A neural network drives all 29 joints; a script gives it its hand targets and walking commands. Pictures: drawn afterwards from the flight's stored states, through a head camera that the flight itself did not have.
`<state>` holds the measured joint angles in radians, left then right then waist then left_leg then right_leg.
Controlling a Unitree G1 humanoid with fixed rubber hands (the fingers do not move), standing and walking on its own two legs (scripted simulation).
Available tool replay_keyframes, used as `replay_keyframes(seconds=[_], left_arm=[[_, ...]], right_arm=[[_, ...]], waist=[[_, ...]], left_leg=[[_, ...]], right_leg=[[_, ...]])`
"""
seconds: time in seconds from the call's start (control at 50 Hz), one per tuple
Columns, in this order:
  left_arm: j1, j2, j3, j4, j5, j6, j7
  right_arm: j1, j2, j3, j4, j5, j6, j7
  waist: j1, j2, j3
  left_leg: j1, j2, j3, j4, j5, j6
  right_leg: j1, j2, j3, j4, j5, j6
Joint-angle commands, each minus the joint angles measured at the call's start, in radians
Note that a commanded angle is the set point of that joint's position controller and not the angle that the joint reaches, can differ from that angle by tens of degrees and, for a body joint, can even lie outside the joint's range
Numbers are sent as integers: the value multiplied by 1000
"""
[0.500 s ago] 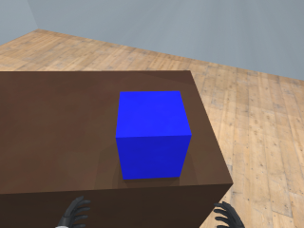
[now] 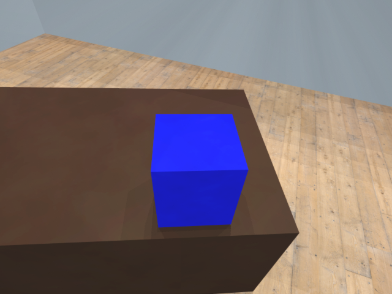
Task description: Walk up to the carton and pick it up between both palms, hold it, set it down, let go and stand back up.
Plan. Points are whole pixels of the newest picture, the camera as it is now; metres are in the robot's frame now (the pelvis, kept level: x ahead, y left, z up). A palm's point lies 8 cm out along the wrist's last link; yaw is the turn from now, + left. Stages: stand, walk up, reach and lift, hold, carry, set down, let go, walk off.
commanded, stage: stand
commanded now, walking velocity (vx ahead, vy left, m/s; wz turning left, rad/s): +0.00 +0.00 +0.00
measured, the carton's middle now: (194, 171) +0.46 +0.01 -0.04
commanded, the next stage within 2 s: none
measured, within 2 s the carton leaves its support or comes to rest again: neither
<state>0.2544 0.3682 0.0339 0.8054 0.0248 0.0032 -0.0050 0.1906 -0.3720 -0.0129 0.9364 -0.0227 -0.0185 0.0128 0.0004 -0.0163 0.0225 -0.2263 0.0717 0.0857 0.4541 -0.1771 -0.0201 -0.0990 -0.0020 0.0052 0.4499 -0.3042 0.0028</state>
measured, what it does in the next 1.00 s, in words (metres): stands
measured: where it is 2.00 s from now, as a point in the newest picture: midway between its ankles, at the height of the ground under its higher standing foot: outside the picture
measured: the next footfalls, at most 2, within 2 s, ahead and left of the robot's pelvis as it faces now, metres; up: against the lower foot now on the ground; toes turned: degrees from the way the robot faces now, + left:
none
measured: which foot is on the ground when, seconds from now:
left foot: down 0.00-1.00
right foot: down 0.00-1.00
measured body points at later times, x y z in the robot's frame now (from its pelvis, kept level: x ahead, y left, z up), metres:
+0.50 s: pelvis -0.01 +0.01 +0.00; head -0.01 +0.01 +0.45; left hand +0.06 +0.32 -0.12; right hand +0.07 -0.30 -0.12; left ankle +0.04 +0.14 -0.74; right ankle -0.04 -0.12 -0.74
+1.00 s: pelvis +0.00 +0.01 +0.01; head +0.00 +0.01 +0.46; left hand +0.09 +0.32 -0.12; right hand +0.07 -0.31 -0.12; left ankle +0.04 +0.14 -0.74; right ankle -0.04 -0.12 -0.74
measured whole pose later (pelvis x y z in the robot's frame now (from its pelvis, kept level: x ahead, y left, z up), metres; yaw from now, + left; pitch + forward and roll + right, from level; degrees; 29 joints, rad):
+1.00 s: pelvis +0.00 +0.01 +0.01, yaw +0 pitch -3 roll +0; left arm 0.17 0.37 0.00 1.00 0.01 -0.01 0.00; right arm 0.11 -0.39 -0.01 1.11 -0.01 -0.02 0.01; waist -0.02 0.00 0.05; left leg -0.18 0.05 0.10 0.35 -0.12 0.00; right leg -0.06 -0.02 0.01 0.35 -0.25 0.02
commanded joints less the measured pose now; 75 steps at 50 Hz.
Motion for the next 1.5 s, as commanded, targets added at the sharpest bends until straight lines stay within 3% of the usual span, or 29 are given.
replay_keyframes(seconds=[0.0, 0.02, 0.06, 0.08, 0.1, 0.14, 0.2, 0.24, 0.32, 0.34, 0.36, 0.46, 0.48, 0.54, 0.56, 0.62, 0.66, 0.68, 0.74, 0.82, 0.84, 0.86, 0.92, 0.96, 0.98, 1.06, 1.12, 1.34, 1.48], left_arm=[[-21, 159, 31, -40, -9, -25, 9], [-47, 184, 37, -27, 3, -23, 3], [-39, 175, 35, 0, 2, -30, 2], [-26, 196, 32, 13, 5, -31, 4], [-28, 201, 33, 35, 5, -34, 5], [-32, 201, 33, 55, 7, -26, 3], [-17, 182, 20, 70, 10, -30, 1], [-30, 161, 13, 59, -7, -30, 4], [-70, 167, 3, 58, 1, -23, 8], [-49, 209, 10, 72, -5, -27, 10], [-23, 190, 13, 90, -13, -27, 8], [-33, 205, 13, 123, 2, -26, 15], [-36, 194, 5, 117, 1, -24, 18], [-64, 168, -4, 108, -10, -33, 16], [-76, 205, 0, 113, -14, -29, 18], [-64, 155, -6, 125, -17, -37, 10], [-71, 168, -3, 136, -14, -27, 19], [-68, 167, -8, 128, -12, -29, 21], [-92, 207, 5, 130, -16, -20, 23], [-83, 168, 5, 143, -11, -25, 17], [-96, 203, 13, 156, -15, -15, 14], [-88, 174, 7, 148, -9, -10, 15], [-92, 160, 3, 144, -18, -24, 20], [-96, 193, 12, 156, -8, -33, 15], [-133, 211, 16, 163, 6, -28, 21], [-114, 156, -8, 172, -10, -29, 14], [-120, 184, 6, 165, -12, -33, 14], [-114, 185, 6, 178, -17, -21, 17], [-131, 189, 3, 171, -11, -30, 22]], right_arm=[[-72, -161, -31, -37, -2, -24, -8], [-107, -192, -41, -37, -3, -19, -20], [-56, -165, -20, -13, 3, -23, -16], [-94, -157, -11, -21, -2, -21, -5], [-75, -147, -19, -7, 2, -12, -8], [-36, -182, -39, 20, 4, -14, -10], [-86, -172, -20, 26, -4, -14, -9], [-126, -182, -28, 34, -2, -4, -2], [-119, -163, -16, 37, 3, -16, -8], [-75, -150, -3, 66, 7, -15, -7], [-63, -204, -21, 94, 2, -17, -13], [-72, -164, -10, 96, 12, -18, -6], [-75, -175, -14, 105, 20, -20, -11], [-97, -190, -10, 108, 9, -10, -19], [-123, -165, -10, 85, 4, -7, -7], [-95, -213, -16, 127, 14, -9, -12], [-128, -193, -16, 117, 22, -7, -4], [-99, -184, -9, 99, 10, -8, -7], [-119, -152, 2, 98, 5, -6, -10], [-94, -213, -20, 133, 11, -18, -12], [-73, -205, -22, 128, 18, -11, -10], [-122, -240, -30, 125, 6, -9, -19], [-89, -216, -34, 125, 18, -13, -17], [-129, -204, -29, 125, 7, -14, -10], [-126, -169, -27, 120, 10, -3, -15], [-138, -190, -19, 128, 11, -20, -25], [-123, -180, -13, 125, 18, -19, -15], [-112, -213, -20, 125, 18, -20, -17], [-115, -167, -12, 127, 15, -2, -22]], waist=[[18, 33, -33], [9, 78, -9], [-5, -3, 10], [15, 53, -3], [-23, 74, -4], [-28, 2, 49], [8, 102, 72], [23, 28, -37], [-15, 67, -1], [-22, -43, -27], [-11, 71, -36], [-17, -33, 2], [-13, 20, -26], [-22, 53, -32], [-20, -29, 20], [-1, 15, -11], [-14, -59, -6], [-24, 52, -29], [-16, -18, -14], [-20, 78, 14], [-48, 0, 12], [3, 24, 51], [-15, 72, -41], [-9, 24, -38], [-37, -79, -2], [-13, 79, 12], [4, 6, -31], [-35, 54, -2], [-27, -22, -55]], left_leg=[[115, 86, -140, -83, 103, 68], [72, 74, -133, -111, 14, 54], [63, 81, -150, -140, -49, 56], [61, 70, -119, -113, -63, 52], [113, 74, -116, -108, -20, 51], [40, 79, -157, -162, -143, 58], [50, 78, -129, -150, -157, 57], [72, 87, -170, -177, -179, 61], [100, 66, -132, -150, -99, 53], [119, 85, -142, -128, -49, 65], [98, 86, -185, -171, -107, 63], [149, 67, -113, -111, 102, 59], [170, 78, -124, -92, 148, 65], [154, 70, -115, -103, 77, 65], [131, 78, -128, -122, 101, 69], [143, 64, -114, -122, 127, 65], [169, 71, -116, -115, 120, 54], [168, 66, -111, -110, 108, 62], [123, 75, -140, -143, 56, 57], [125, 80, -118, -143, 26, 57], [152, 82, -148, -198, 3, 52], [134, 84, -121, -136, 51, 60], [154, 89, -147, -161, 46, 63], [165, 79, -124, -137, 134, 61], [167, 96, -137, -154, 130, 64], [152, 82, -123, -154, 118, 59], [140, 86, -136, -142, 168, 66], [176, 84, -134, -161, 65, 52], [209, 93, -118, -124, 168, 61]], right_leg=[[-115, -80, 84, -105, 107, -40], [-109, -75, 81, -117, 119, -33], [-123, -67, 79, -122, 98, -39], [-102, -70, 75, -128, 84, -40], [-147, -86, 104, -141, 79, -38], [-124, -67, 79, -119, 52, -44], [-170, -85, 99, -148, 33, -54], [-98, -64, 61, -115, 54, -43], [-168, -76, 92, -150, 29, -47], [-135, -85, 97, -169, 70, -50], [-91, -81, 84, -121, 74, -48], [-139, -99, 95, -156, 163, -30], [-120, -114, 111, -145, 204, -38], [-114, -109, 120, -155, 163, -38], [-116, -105, 96, -158, 160, -30], [-81, -110, 102, -172, 176, -29], [-115, -108, 88, -170, 215, -34], [-92, -114, 104, -169, 181, -32], [-85, -98, 86, -171, 112, -34], [-84, -116, 108, -185, 128, -45], [-118, -102, 91, -184, 61, -46], [-129, -110, 98, -205, 134, -38], [-66, -110, 83, -159, 160, -37], [-81, -109, 79, -175, 173, -32], [-117, -103, 79, -184, 151, -39], [-103, -120, 90, -182, 124, -30], [-40, -116, 94, -160, 193, -40], [-114, -97, 80, -169, 151, -29], [-82, -121, 98, -194, 255, -30]])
